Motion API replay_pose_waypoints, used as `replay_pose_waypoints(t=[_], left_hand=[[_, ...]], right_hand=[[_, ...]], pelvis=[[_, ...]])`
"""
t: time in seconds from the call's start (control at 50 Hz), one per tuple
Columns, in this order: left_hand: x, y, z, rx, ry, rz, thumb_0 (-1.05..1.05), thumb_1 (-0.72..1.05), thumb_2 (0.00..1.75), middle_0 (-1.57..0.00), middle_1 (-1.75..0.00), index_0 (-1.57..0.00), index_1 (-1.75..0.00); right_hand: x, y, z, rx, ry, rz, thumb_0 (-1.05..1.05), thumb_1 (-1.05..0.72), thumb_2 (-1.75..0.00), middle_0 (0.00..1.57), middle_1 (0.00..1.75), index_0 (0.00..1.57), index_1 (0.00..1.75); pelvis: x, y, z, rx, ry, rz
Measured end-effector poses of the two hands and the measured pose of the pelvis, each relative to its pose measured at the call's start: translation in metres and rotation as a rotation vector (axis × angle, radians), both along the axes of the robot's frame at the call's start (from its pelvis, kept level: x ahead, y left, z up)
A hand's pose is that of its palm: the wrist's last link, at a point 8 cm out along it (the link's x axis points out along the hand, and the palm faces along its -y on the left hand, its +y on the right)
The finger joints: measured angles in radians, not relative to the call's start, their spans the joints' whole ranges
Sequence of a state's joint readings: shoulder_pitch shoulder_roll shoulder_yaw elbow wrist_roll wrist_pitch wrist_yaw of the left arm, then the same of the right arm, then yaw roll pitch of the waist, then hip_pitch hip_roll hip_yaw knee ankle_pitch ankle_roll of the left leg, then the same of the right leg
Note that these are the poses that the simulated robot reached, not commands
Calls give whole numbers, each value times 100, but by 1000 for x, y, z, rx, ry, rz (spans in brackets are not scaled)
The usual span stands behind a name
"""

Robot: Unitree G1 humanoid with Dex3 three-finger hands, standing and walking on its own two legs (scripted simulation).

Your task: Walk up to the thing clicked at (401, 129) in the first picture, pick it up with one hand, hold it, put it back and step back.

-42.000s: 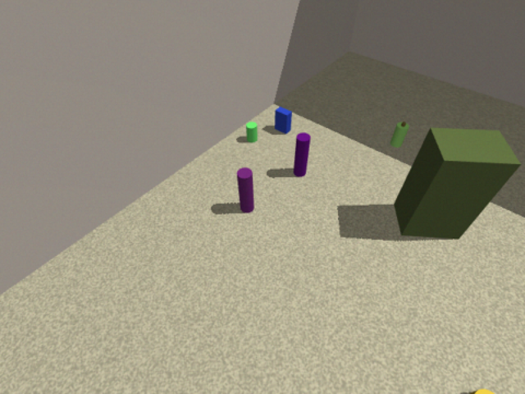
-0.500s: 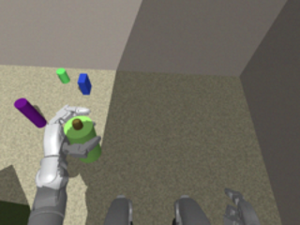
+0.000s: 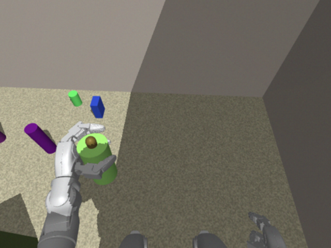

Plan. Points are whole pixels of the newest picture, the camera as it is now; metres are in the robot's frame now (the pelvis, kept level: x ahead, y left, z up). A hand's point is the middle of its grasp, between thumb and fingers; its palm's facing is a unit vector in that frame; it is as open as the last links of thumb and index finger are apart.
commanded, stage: lift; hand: left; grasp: from the side
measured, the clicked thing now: (98, 157) +0.33 +0.17 +0.02
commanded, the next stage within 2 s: hold in 0.22 s
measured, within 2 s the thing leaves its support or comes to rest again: neither
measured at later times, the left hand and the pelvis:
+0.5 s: hand (94, 144) +0.34 +0.17 +0.07, palm faces +0.07 -1.00 -0.01, open 9.4 cm; pelvis +0.01 +0.00 +0.02, yaw +0 degrees
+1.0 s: hand (91, 145) +0.33 +0.17 +0.09, palm faces +0.07 -1.00 -0.01, open 9.4 cm; pelvis +0.01 +0.00 +0.03, yaw +0 degrees
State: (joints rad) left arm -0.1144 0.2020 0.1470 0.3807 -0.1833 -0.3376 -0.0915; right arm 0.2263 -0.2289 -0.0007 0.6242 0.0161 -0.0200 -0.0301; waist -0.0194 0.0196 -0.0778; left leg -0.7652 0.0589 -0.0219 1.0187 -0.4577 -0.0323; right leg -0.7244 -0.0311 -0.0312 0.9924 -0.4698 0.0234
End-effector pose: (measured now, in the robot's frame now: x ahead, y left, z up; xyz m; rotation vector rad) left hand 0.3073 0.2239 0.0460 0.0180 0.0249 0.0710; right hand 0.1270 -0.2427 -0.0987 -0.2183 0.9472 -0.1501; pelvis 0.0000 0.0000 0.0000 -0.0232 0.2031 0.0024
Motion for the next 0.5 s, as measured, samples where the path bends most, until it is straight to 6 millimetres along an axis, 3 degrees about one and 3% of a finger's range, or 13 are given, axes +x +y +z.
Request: replay_pose_waypoints(t=[0.5], left_hand=[[8,-2,24,-6,-25,-4,1,-22,98,-79,-94,-72,-96]], right_hand=[[10,-1,17,1,1,-12,1,-92,-90,20,30,20,30]], pelvis=[[13,0,17,5,-53,-4]])
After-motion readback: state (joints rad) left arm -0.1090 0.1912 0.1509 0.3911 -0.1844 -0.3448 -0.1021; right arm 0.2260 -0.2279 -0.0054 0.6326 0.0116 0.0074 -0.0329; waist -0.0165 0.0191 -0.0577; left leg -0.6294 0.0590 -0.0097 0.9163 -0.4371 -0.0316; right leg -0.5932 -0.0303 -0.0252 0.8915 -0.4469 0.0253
